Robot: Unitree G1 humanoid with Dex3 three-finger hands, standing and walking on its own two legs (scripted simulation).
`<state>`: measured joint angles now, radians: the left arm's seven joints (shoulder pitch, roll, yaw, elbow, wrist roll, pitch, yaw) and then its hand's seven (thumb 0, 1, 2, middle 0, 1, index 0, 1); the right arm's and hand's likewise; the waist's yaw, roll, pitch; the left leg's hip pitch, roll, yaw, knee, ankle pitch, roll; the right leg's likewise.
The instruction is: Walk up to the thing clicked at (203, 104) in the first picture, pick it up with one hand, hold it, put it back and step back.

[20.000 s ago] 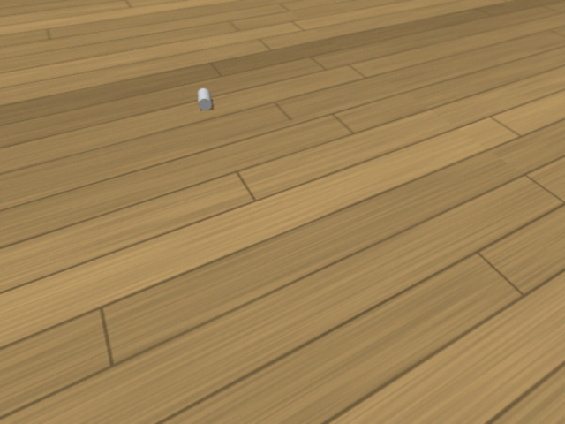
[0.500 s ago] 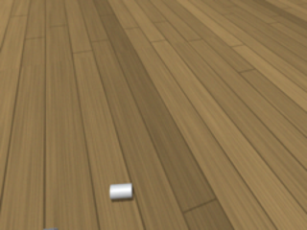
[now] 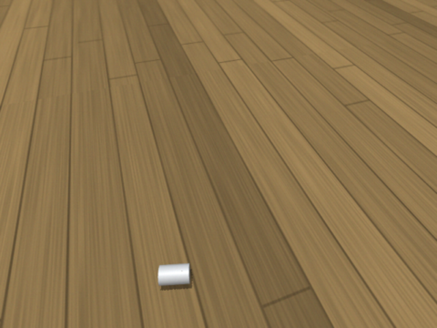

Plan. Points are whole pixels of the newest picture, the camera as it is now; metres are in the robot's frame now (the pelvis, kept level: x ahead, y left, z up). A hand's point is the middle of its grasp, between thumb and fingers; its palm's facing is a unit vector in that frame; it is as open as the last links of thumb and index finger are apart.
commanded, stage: walk up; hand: left
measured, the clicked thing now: (174, 274) +0.47 +0.20 -0.74
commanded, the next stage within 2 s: stand in 0.24 s
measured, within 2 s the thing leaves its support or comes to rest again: neither
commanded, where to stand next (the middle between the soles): +0.08 +0.03 m, yaw -1 degrees
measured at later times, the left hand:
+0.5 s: hand out of the picture +0.10 +0.25 -0.16, palm faces -0.03 -0.95 -0.32, open 7.3 cm
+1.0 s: hand out of the picture +0.11 +0.24 -0.15, palm faces -0.02 -0.94 -0.34, open 7.3 cm
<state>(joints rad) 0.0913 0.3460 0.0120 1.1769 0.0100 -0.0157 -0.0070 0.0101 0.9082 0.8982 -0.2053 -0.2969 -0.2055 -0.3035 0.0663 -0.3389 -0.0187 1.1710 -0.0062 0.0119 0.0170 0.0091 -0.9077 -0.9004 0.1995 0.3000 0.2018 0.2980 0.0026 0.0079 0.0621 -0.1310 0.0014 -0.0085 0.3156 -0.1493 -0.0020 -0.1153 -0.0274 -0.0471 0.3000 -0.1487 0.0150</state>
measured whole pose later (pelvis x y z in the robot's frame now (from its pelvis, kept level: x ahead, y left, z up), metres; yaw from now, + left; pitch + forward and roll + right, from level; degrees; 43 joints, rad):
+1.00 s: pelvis +0.02 -0.01 +0.00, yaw +0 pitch -2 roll +0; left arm 0.09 0.35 0.00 1.14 0.01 -0.01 -0.01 0.01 0.91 0.90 -0.21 -0.30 -0.21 -0.30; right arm 0.08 -0.34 0.00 1.14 -0.01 -0.01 0.00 0.01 -0.91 -0.90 0.20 0.30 0.20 0.30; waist 0.00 0.00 0.04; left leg -0.08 0.02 -0.01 0.29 -0.17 -0.02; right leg -0.09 -0.01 -0.04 0.30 -0.19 0.00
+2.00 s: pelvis +0.02 -0.02 +0.00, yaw -1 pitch -2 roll +0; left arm 0.11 0.35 -0.01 1.13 0.01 -0.01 -0.01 0.01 0.91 0.90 -0.21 -0.30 -0.21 -0.30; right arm 0.12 -0.35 0.00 1.14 -0.01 -0.01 0.00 0.01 -0.91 -0.90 0.20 0.30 0.20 0.30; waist 0.00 0.00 0.04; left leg -0.09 0.03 0.00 0.29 -0.17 -0.03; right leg -0.10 0.00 -0.04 0.31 -0.18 -0.01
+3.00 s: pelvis +0.03 -0.02 +0.00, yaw -2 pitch -2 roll +0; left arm 0.12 0.35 0.00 1.12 0.01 -0.01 0.00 0.01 0.91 0.90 -0.21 -0.30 -0.21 -0.30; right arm 0.11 -0.34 0.00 1.13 -0.01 0.00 0.00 0.01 -0.91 -0.90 0.20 0.30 0.20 0.30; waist -0.01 0.00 0.05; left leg -0.08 0.03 0.01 0.29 -0.19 -0.03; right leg -0.08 0.00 -0.03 0.30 -0.19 -0.01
